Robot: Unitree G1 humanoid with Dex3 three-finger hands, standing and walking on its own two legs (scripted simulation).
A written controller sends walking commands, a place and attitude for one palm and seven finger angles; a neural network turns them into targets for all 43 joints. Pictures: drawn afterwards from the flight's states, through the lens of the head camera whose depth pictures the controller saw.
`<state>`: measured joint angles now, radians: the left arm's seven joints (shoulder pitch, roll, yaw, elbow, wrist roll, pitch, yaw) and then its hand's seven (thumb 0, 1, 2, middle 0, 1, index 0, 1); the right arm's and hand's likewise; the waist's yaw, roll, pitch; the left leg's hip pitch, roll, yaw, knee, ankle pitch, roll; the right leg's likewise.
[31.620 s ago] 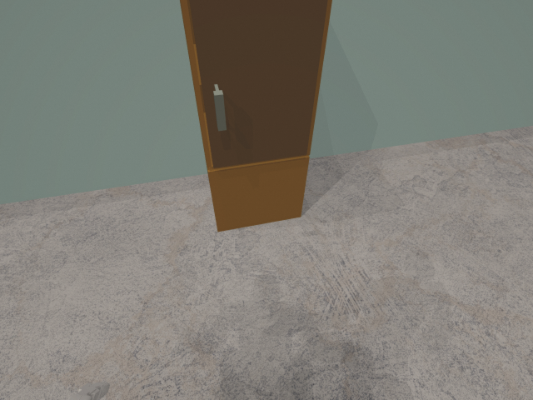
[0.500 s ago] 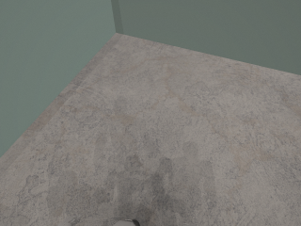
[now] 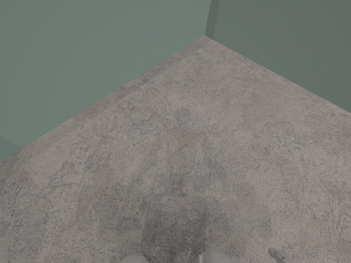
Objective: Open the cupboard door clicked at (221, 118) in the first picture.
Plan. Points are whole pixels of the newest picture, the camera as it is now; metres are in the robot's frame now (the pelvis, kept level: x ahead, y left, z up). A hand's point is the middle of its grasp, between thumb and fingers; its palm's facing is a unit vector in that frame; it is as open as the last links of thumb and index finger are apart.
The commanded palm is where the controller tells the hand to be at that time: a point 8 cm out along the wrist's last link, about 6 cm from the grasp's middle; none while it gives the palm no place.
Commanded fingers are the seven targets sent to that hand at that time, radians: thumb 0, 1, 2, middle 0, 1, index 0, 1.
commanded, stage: turn to face it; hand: left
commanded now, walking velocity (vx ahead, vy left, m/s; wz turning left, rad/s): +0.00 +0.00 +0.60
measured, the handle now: out of the picture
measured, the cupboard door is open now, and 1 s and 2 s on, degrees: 43 43 43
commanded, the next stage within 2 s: none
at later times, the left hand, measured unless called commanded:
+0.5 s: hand out of the picture +0.02 +0.15 -0.16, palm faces +0.32 -0.92 -0.21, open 7.4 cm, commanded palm none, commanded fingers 0.00 0.90 0.90 -0.20 -0.30 -0.20 -0.30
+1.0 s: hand out of the picture +0.04 +0.16 -0.13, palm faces +0.54 -0.78 -0.31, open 7.4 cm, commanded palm none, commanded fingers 0.00 0.90 0.90 -0.20 -0.30 -0.20 -0.30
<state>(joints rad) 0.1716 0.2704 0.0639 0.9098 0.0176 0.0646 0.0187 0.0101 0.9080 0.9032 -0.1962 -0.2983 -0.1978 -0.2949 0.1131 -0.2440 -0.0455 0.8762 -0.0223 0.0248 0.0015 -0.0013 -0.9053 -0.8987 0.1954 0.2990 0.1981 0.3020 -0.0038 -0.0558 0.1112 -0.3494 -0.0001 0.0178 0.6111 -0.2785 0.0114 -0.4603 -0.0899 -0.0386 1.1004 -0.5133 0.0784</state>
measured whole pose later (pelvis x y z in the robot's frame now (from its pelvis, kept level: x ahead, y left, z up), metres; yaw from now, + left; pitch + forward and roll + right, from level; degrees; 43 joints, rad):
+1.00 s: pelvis +0.06 -0.09 +0.01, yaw +36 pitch +1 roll +1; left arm 0.13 0.22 0.04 0.84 0.02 0.01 0.02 0.01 0.91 0.90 -0.20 -0.30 -0.20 -0.29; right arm 0.18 -0.27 -0.09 0.93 -0.01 0.07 0.01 0.00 -0.90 -0.90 0.20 0.30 0.20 0.30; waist -0.03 0.05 0.09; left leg -0.47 -0.04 -0.08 0.99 -0.48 -0.04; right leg -0.27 -0.04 -0.06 0.57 -0.32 -0.01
